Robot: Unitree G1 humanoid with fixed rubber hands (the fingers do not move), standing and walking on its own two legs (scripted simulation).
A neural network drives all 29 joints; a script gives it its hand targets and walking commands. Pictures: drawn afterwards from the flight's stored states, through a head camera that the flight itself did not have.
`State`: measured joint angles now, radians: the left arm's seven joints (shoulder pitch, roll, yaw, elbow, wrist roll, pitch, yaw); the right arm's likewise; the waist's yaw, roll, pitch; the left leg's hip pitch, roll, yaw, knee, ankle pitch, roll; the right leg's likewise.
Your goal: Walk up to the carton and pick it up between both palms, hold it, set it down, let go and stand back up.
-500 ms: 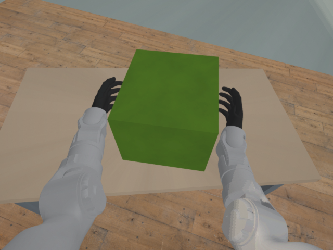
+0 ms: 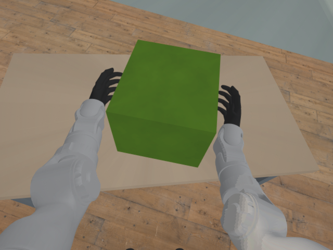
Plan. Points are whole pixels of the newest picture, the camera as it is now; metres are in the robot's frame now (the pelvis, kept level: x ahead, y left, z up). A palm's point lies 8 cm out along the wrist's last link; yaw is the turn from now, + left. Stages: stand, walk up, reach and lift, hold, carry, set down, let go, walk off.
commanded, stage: set down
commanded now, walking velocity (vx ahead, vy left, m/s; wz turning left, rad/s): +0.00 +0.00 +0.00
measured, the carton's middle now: (167, 103) +0.48 -0.04 -0.01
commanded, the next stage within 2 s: none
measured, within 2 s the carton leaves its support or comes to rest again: rests again in 0.10 s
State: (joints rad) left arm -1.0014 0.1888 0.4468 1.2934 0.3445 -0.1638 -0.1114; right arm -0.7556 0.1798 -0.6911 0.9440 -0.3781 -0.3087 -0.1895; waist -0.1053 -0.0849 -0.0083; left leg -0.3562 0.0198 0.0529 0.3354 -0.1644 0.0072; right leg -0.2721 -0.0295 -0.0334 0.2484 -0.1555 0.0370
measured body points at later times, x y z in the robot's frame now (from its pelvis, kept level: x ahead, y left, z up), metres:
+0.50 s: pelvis -0.02 +0.00 +0.00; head +0.09 +0.03 +0.43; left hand +0.47 +0.14 +0.03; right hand +0.39 -0.18 +0.03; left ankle -0.01 +0.11 -0.75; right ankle -0.04 -0.14 -0.75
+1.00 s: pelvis -0.02 +0.00 -0.01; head +0.09 +0.04 +0.43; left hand +0.47 +0.14 +0.03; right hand +0.39 -0.18 +0.03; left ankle -0.01 +0.11 -0.75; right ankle -0.04 -0.14 -0.75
